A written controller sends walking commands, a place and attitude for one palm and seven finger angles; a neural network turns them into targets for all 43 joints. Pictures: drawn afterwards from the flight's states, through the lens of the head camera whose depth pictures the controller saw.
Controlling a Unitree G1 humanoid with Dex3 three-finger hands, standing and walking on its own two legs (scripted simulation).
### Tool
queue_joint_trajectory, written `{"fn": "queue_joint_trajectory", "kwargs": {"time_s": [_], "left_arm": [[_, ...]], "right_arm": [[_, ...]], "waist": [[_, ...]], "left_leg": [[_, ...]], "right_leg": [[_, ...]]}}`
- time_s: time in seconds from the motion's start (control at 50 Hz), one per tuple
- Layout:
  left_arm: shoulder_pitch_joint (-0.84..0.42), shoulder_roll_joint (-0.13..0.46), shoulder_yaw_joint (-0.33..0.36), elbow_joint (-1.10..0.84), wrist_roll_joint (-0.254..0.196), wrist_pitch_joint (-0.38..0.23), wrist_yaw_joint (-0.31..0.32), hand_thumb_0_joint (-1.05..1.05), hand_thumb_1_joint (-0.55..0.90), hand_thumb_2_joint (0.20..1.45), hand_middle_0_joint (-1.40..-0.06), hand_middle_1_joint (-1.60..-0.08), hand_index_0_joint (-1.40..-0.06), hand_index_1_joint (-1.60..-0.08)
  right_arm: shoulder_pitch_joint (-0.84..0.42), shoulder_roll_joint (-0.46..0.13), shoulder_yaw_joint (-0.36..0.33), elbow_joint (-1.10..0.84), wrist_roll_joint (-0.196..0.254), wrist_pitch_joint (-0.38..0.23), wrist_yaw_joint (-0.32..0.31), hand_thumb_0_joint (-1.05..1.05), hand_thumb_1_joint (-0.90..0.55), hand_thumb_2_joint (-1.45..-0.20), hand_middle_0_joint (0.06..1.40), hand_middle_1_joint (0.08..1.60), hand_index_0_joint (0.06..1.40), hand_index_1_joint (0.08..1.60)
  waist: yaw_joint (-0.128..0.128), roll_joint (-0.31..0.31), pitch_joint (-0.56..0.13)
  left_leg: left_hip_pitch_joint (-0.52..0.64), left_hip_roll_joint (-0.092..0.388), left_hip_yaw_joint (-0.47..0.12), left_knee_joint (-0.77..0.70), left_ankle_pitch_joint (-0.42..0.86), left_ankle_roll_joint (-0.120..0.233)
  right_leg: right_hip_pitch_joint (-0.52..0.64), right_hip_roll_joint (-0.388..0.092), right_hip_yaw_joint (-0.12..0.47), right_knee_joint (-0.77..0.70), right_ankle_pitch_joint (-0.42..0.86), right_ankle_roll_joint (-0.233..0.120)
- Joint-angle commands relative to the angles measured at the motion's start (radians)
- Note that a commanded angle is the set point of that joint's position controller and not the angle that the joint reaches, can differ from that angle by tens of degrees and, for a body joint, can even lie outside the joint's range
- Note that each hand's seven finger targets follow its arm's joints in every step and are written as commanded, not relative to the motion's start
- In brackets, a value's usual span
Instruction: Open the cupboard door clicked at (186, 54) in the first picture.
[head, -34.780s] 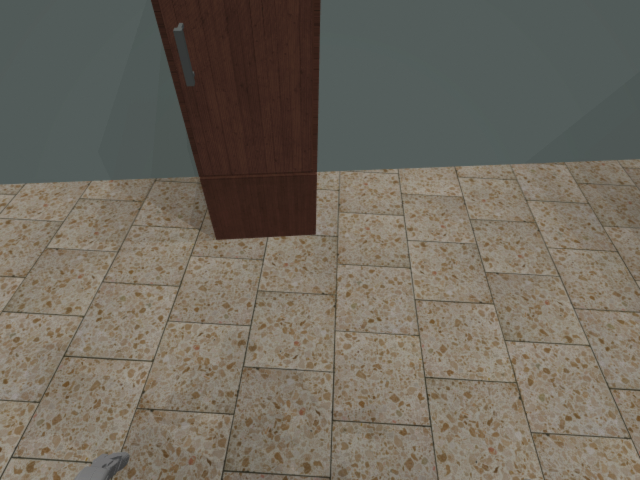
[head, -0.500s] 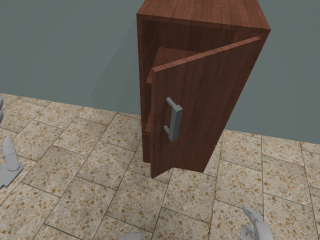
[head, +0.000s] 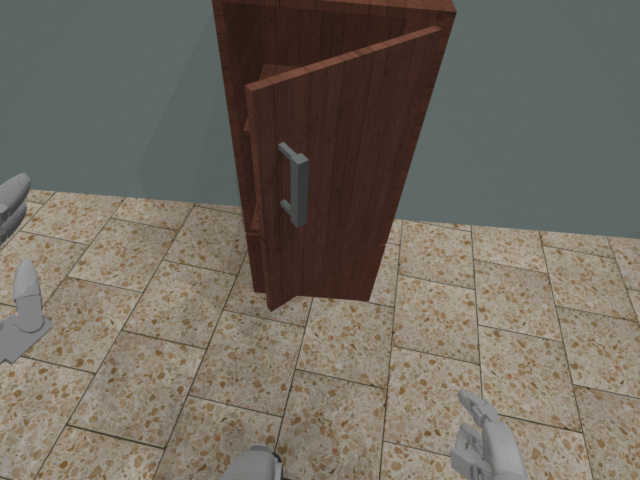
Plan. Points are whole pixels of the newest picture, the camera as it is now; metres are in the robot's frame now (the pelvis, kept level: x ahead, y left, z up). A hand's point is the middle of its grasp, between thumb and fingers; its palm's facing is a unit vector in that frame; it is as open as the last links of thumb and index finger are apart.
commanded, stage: stop stepping back and stand still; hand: left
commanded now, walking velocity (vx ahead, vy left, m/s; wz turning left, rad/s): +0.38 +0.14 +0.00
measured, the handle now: (292, 186) +0.54 +0.09 +0.03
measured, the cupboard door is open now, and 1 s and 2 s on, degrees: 41 41 41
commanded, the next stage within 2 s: let the arm hang, fingers relaxed in 1.06 s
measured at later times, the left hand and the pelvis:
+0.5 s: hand out of the picture +0.12 +0.26 +0.18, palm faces +0.45 -0.76 -0.47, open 7.4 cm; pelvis -0.06 +0.00 +0.01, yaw +1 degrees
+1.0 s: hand out of the picture +0.09 +0.29 +0.16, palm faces +0.45 -0.77 -0.45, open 7.4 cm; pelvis -0.11 +0.02 +0.02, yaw +0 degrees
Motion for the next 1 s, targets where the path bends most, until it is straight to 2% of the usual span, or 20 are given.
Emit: {"fn": "queue_joint_trajectory", "kwargs": {"time_s": [0.0, 0.04, 0.06, 0.12, 0.16, 0.2, 0.22, 0.26, 0.28, 0.3, 0.32, 0.38, 0.42, 0.44, 0.48, 0.52, 0.54, 0.58, 0.72, 0.98], "left_arm": [[0.053, 0.177, 0.202, -0.138, -0.003, -0.009, 0.028, 0.000, 0.900, 0.900, -0.200, -0.300, -0.200, -0.300], [-0.014, 0.129, 0.154, -0.100, -0.004, -0.006, 0.038, 0.000, 0.900, 0.900, -0.200, -0.300, -0.200, -0.300], [-0.035, 0.123, 0.137, -0.072, -0.003, -0.002, 0.040, 0.000, 0.900, 0.900, -0.200, -0.300, -0.200, -0.300], [-0.090, 0.108, 0.090, -0.001, 0.015, -0.003, 0.045, 0.000, 0.900, 0.900, -0.200, -0.300, -0.200, -0.300], [-0.099, 0.119, 0.084, -0.068, 0.019, -0.012, 0.039, 0.000, 0.900, 0.900, -0.200, -0.300, -0.200, -0.300], [-0.105, 0.141, 0.111, -0.126, 0.026, -0.024, 0.041, 0.000, 0.900, 0.900, -0.200, -0.300, -0.200, -0.300], [-0.059, 0.124, 0.112, -0.125, 0.028, -0.025, 0.041, 0.000, 0.900, 0.900, -0.200, -0.300, -0.200, -0.300], [0.001, 0.135, 0.135, -0.141, 0.025, -0.029, 0.039, 0.000, 0.900, 0.900, -0.200, -0.300, -0.200, -0.300], [0.046, 0.142, 0.144, -0.143, 0.020, -0.034, 0.038, 0.000, 0.900, 0.900, -0.200, -0.300, -0.200, -0.300], [0.046, 0.168, 0.177, -0.157, 0.007, -0.035, 0.043, 0.000, 0.900, 0.900, -0.200, -0.300, -0.200, -0.300], [0.025, 0.139, 0.162, -0.145, 0.008, -0.038, 0.044, 0.000, 0.900, 0.900, -0.200, -0.300, -0.200, -0.300], [-0.053, 0.105, 0.130, -0.054, 0.028, -0.044, 0.049, 0.000, 0.900, 0.900, -0.200, -0.300, -0.200, -0.300], [-0.108, 0.080, 0.100, 0.023, 0.033, -0.041, 0.052, 0.000, 0.900, 0.900, -0.200, -0.300, -0.200, -0.300], [-0.112, 0.055, 0.074, 0.060, 0.033, -0.039, 0.049, 0.000, 0.900, 0.900, -0.200, -0.300, -0.200, -0.300], [-0.147, 0.060, 0.053, 0.032, 0.036, -0.040, 0.046, 0.000, 0.900, 0.900, -0.200, -0.300, -0.200, -0.300], [-0.100, 0.072, 0.063, 0.051, 0.040, -0.027, 0.044, 0.000, 0.900, 0.900, -0.200, -0.300, -0.200, -0.300], [-0.122, 0.069, 0.047, -0.004, 0.043, -0.028, 0.034, 0.000, 0.900, 0.900, -0.200, -0.300, -0.200, -0.300], [-0.140, 0.073, 0.044, -0.059, 0.040, -0.034, 0.030, 0.000, 0.900, 0.900, -0.200, -0.300, -0.200, -0.300], [-0.020, 0.096, 0.111, -0.111, 0.036, -0.041, 0.045, 0.000, 0.900, 0.900, -0.200, -0.300, -0.200, -0.300], [-0.148, 0.052, 0.030, -0.048, 0.049, -0.027, 0.041, 0.000, 0.900, 0.900, -0.200, -0.300, -0.200, -0.300]], "right_arm": [[-0.083, -0.126, -0.038, -0.189, 0.011, -0.045, -0.029, 0.000, -0.900, -0.900, 0.200, 0.300, 0.200, 0.300], [-0.036, -0.142, -0.035, -0.155, 0.013, -0.055, -0.044, 0.000, -0.900, -0.900, 0.200, 0.300, 0.200, 0.300], [-0.014, -0.161, -0.044, -0.148, 0.014, -0.063, -0.047, 0.000, -0.900, -0.900, 0.200, 0.300, 0.200, 0.300], [0.030, -0.185, -0.061, -0.147, 0.024, -0.088, -0.039, 0.000, -0.900, -0.900, 0.200, 0.300, 0.200, 0.300], [0.009, -0.177, -0.057, -0.149, 0.002, -0.100, -0.034, 0.000, -0.900, -0.900, 0.200, 0.300, 0.200, 0.300], [-0.020, -0.181, -0.062, -0.159, -0.001, -0.110, -0.033, 0.000, -0.900, -0.900, 0.200, 0.300, 0.200, 0.300], [-0.030, -0.169, -0.058, -0.172, 0.000, -0.105, -0.031, 0.000, -0.900, -0.900, 0.200, 0.300, 0.200, 0.300], [-0.029, -0.155, -0.062, -0.191, -0.003, -0.093, -0.023, 0.000, -0.900, -0.900, 0.200, 0.300, 0.200, 0.300], [-0.016, -0.145, -0.074, -0.184, 0.001, -0.083, -0.018, 0.000, -0.900, -0.900, 0.200, 0.300, 0.200, 0.300], [-0.018, -0.158, -0.084, -0.168, 0.004, -0.070, -0.015, 0.000, -0.900, -0.900, 0.200, 0.300, 0.200, 0.300], [-0.003, -0.154, -0.083, -0.150, 0.002, -0.068, -0.017, 0.000, -0.900, -0.900, 0.200, 0.300, 0.200, 0.300], [0.006, -0.127, -0.058, -0.147, 0.005, -0.083, -0.031, 0.000, -0.900, -0.900, 0.200, 0.300, 0.200, 0.300], [0.014, -0.134, -0.053, -0.124, 0.003, -0.102, -0.053, 0.000, -0.900, -0.900, 0.200, 0.300, 0.200, 0.300], [0.020, -0.148, -0.058, -0.120, 0.005, -0.111, -0.056, 0.000, -0.900, -0.900, 0.200, 0.300, 0.200, 0.300], [0.022, -0.178, -0.074, -0.130, 0.010, -0.118, -0.056, 0.000, -0.900, -0.900, 0.200, 0.300, 0.200, 0.300], [0.026, -0.162, -0.067, -0.133, 0.012, -0.114, -0.055, 0.000, -0.900, -0.900, 0.200, 0.300, 0.200, 0.300], [0.018, -0.157, -0.057, -0.138, 0.007, -0.111, -0.048, 0.000, -0.900, -0.900, 0.200, 0.300, 0.200, 0.300], [-0.004, -0.158, -0.057, -0.150, 0.010, -0.116, -0.042, 0.000, -0.900, -0.900, 0.200, 0.300, 0.200, 0.300], [-0.026, -0.142, -0.048, -0.181, -0.005, -0.115, -0.034, 0.000, -0.900, -0.900, 0.200, 0.300, 0.200, 0.300], [-0.018, -0.158, -0.057, -0.157, 0.001, -0.124, -0.044, 0.000, -0.900, -0.900, 0.200, 0.300, 0.200, 0.300]], "waist": [[-0.004, -0.097, -0.147], [-0.034, 0.020, -0.123], [-0.035, 0.073, -0.135], [-0.017, 0.117, -0.129], [-0.018, 0.198, -0.097], [-0.004, 0.184, -0.038], [-0.001, 0.188, -0.010], [-0.009, 0.096, -0.032], [-0.010, -0.070, -0.036], [0.003, -0.163, -0.014], [-0.013, -0.113, 0.007], [-0.024, -0.024, -0.005], [-0.031, 0.009, 0.011], [-0.022, 0.043, 0.003], [-0.003, 0.076, -0.045], [-0.009, 0.023, -0.074], [-0.013, 0.062, -0.096], [-0.007, 0.036, -0.105], [-0.006, 0.156, -0.027], [-0.013, 0.071, -0.036]], "left_leg": [[0.201, -0.031, 0.030, 0.065, -0.006, 0.017], [0.398, -0.044, 0.042, -0.125, 0.236, 0.035], [0.499, -0.001, 0.000, -0.171, 0.421, 0.057], [0.578, 0.144, -0.187, -0.201, 0.590, 0.135], [0.411, 0.169, -0.279, -0.344, 0.314, 0.132], [0.211, 0.141, -0.258, -0.465, -0.191, 0.111], [0.134, 0.107, -0.212, -0.471, -0.308, 0.084], [0.181, 0.000, -0.082, -0.284, -0.249, 0.020], [0.278, -0.054, -0.032, -0.020, -0.122, -0.004], [0.256, -0.067, -0.036, 0.194, -0.084, -0.012], [0.193, -0.047, -0.053, 0.285, -0.080, -0.013], [0.200, 0.009, -0.036, 0.049, -0.089, 0.009], [0.336, -0.010, -0.005, -0.198, 0.030, 0.022], [0.405, 0.010, -0.041, -0.255, 0.118, 0.037], [0.488, 0.080, -0.105, -0.250, 0.293, 0.059], [0.502, 0.064, -0.083, -0.207, 0.408, 0.063], [0.479, 0.061, -0.084, -0.229, 0.447, 0.055], [0.452, 0.062, -0.096, -0.272, 0.304, 0.051], [0.315, 0.048, -0.122, -0.407, -0.182, 0.037], [0.397, 0.034, -0.112, -0.390, -0.157, 0.026]], "right_leg": [[-0.049, -0.250, 0.078, -0.015, 0.876, -0.051], [-0.113, -0.189, 0.034, 0.033, 0.824, 0.003], [-0.153, -0.140, 0.011, 0.089, 0.741, 0.047], [-0.271, -0.054, 0.024, 0.155, 0.225, 0.091], [-0.187, -0.041, 0.023, 0.170, -0.034, 0.053], [-0.058, -0.037, 0.010, 0.091, -0.049, 0.030], [-0.011, -0.041, -0.001, 0.017, -0.018, 0.013], [-0.085, -0.106, 0.095, -0.145, -0.116, -0.034], [-0.248, -0.229, 0.287, -0.289, -0.263, -0.080], [-0.339, -0.340, 0.399, -0.355, -0.233, -0.126], [-0.316, -0.343, 0.354, -0.313, -0.076, -0.138], [-0.171, -0.268, 0.194, -0.166, 0.272, -0.094], [-0.165, -0.184, 0.120, -0.111, 0.325, -0.035], [-0.178, -0.146, 0.109, -0.084, 0.322, -0.002], [-0.180, -0.088, 0.098, -0.068, 0.327, 0.042], [-0.136, -0.082, 0.084, -0.068, 0.485, 0.046], [-0.099, -0.084, 0.053, -0.042, 0.498, 0.045], [-0.081, -0.070, 0.051, -0.071, 0.349, 0.049], [-0.092, -0.056, 0.052, -0.141, 0.074, 0.028], [-0.150, -0.050, 0.038, -0.191, 0.060, 0.035]]}}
